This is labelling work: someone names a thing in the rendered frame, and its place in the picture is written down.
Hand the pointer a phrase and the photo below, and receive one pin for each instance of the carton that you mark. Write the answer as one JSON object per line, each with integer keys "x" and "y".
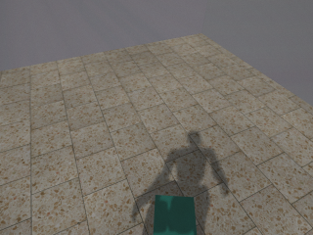
{"x": 174, "y": 215}

